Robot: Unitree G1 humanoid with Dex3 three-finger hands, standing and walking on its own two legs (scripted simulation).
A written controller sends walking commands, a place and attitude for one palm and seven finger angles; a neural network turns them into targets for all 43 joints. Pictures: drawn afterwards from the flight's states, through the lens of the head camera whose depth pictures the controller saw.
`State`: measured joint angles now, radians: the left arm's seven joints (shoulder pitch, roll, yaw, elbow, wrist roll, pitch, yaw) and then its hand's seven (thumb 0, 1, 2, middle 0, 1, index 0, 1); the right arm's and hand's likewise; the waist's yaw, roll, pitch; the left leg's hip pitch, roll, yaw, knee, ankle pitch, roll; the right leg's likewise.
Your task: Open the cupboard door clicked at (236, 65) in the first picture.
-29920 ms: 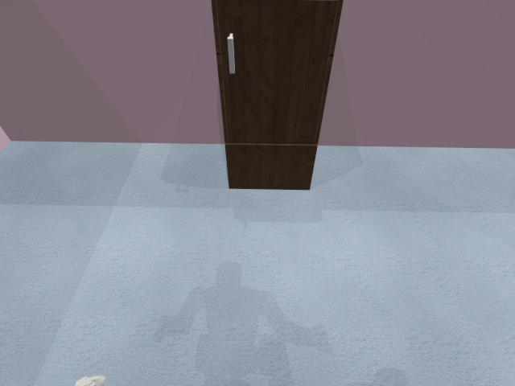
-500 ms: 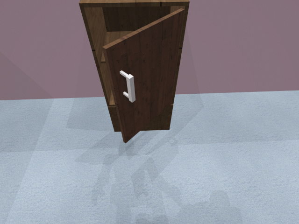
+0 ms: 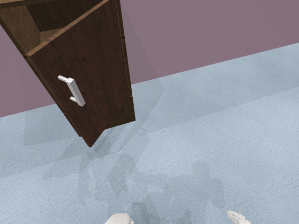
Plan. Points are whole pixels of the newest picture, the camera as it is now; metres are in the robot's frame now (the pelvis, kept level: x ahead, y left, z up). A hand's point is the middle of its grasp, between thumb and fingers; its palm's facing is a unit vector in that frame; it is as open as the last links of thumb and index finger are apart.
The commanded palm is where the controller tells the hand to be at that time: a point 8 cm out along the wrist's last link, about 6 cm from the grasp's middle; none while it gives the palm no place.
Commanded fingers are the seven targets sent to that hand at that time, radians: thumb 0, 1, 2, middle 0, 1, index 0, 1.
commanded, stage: walk to a spot facing it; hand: left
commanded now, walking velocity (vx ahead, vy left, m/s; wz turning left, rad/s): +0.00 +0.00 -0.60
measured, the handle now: (72, 91) +0.50 +0.33 -0.01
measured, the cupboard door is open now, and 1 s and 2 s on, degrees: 44 44 44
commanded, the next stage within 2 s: none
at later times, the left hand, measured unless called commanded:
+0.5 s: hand (95, 207) +0.17 +0.19 -0.18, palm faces -0.29 -0.92 -0.28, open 7.4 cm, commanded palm none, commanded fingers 0.00 0.90 0.90 -0.20 -0.30 -0.20 -0.30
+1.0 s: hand (128, 190) +0.23 +0.10 -0.17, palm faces -0.57 -0.79 -0.23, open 7.4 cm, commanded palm none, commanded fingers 0.00 0.90 0.90 -0.20 -0.30 -0.20 -0.30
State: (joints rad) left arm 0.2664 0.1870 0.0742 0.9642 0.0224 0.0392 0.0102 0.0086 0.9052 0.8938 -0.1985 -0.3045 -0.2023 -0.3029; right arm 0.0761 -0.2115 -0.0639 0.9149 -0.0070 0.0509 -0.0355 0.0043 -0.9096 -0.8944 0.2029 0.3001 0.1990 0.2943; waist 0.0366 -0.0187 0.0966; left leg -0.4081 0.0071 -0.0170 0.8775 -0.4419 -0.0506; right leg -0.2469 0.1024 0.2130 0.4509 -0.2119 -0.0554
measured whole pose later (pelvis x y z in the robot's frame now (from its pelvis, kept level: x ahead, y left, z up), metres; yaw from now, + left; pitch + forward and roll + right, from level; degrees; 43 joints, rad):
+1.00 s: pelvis +0.04 -0.02 -0.01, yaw -37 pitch +1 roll +0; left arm 0.20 0.22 0.06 0.90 0.02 0.01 -0.02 0.01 0.91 0.89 -0.20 -0.30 -0.20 -0.30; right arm 0.23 -0.24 -0.06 0.93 -0.02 0.04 0.01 0.01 -0.91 -0.89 0.20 0.30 0.20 0.29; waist -0.01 0.00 0.07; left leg -0.44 0.09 0.07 0.93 -0.47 -0.07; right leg -0.26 0.01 0.04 0.54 -0.30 -0.01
